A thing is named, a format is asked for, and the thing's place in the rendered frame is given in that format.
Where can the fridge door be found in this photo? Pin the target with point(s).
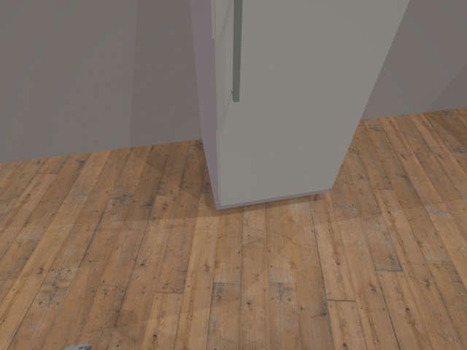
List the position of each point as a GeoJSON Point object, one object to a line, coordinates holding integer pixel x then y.
{"type": "Point", "coordinates": [308, 68]}

